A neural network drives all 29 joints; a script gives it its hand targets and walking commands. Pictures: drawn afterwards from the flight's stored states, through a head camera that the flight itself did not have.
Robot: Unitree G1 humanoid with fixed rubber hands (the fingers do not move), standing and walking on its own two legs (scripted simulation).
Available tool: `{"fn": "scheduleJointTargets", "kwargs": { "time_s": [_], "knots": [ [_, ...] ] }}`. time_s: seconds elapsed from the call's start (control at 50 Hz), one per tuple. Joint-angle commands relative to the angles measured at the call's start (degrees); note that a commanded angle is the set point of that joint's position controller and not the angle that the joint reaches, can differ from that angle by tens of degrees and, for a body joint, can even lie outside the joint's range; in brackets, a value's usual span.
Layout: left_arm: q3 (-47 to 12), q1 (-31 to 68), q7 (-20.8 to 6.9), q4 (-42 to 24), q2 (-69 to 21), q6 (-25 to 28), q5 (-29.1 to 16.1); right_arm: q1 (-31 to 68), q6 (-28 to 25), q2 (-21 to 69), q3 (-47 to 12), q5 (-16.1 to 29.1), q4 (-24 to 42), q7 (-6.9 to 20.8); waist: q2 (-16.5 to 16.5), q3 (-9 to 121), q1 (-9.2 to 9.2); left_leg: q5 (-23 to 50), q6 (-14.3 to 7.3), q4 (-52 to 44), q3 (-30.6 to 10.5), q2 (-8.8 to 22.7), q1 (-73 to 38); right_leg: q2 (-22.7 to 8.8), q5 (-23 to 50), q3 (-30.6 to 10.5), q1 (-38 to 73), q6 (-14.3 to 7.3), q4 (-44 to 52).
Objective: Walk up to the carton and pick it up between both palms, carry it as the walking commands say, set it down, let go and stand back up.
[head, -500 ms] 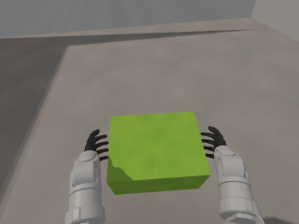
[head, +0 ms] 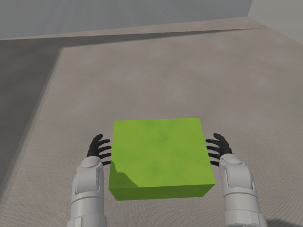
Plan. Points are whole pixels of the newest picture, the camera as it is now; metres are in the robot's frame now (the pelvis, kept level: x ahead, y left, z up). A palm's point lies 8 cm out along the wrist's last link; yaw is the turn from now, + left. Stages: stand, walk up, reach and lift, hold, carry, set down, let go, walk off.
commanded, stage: reach and lift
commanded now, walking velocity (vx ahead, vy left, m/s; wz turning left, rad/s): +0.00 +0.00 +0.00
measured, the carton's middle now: (158, 158) +0.33 +0.00 -0.04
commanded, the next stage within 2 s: hold in 0.32 s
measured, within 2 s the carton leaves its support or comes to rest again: neither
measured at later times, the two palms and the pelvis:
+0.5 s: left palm (94, 164) +0.27 +0.17 +0.05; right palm (227, 163) +0.27 -0.19 +0.04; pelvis -0.01 +0.00 +0.00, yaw +0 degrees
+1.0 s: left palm (93, 164) +0.27 +0.17 +0.04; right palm (226, 163) +0.27 -0.18 +0.04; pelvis +0.00 +0.00 +0.00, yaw +0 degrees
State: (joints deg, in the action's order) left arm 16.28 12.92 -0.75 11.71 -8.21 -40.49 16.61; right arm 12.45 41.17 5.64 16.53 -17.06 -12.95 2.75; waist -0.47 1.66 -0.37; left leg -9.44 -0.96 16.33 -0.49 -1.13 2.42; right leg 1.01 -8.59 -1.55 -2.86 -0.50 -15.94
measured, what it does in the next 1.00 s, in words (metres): stands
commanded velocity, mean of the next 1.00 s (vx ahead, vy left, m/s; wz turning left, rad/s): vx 0.00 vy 0.00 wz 0.00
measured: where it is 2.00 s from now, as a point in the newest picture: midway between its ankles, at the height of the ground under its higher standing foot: outside the picture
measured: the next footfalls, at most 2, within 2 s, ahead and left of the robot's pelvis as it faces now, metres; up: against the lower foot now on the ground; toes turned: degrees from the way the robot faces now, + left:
right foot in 1.86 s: -0.04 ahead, -0.13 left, +0.00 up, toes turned +10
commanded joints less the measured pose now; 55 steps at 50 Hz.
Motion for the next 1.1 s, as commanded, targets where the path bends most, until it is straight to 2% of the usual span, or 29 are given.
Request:
{"fn": "scheduleJointTargets", "kwargs": {
  "time_s": [0.0,0.52,0.72,1.08],
  "knots": [
    [-34.49,28.89,-16.14,-1.99,-48.55,1.8,-16.46,32.71,-3.35,46.41,-33.59,16.86,5.74,15.91,0.42,15.94,0.11,15.82,1.22,-0.53,-3.61,-2.4,-4.34,3.24,14.79,-2.69,4.35,-0.39,0.18],
    [-33.23,31.58,-18.05,0.87,-48.39,2.33,-15.8,35.24,-3.49,49.43,-33.75,16.75,3.3,16.09,1.02,12.59,-0.22,5.92,0.31,-0.6,-2.43,-2.47,-1.38,2.42,5.04,-3.13,3.01,-0.35,0.73],
    [-33.62,30.8,-18.28,0.48,-48.59,2.39,-15.98,34.44,-3.55,49.52,-34.07,16.9,4.1,15.93,0.77,12.99,-0.1,7.69,0.46,-0.63,-2.5,-2.39,-2.33,2.38,6.88,-3.11,3.58,-0.26,0.7],
    [-35.16,27.41,-16.98,-2.06,-48.21,2.21,-16.05,31.32,-3.25,47.41,-34.91,17.22,6.91,15.52,0.31,12.9,0.15,12.37,1.03,-0.6,-3.22,-2.15,-4.56,2.86,10.45,-3.11,3.66,-0.48,0.53]
  ]
}}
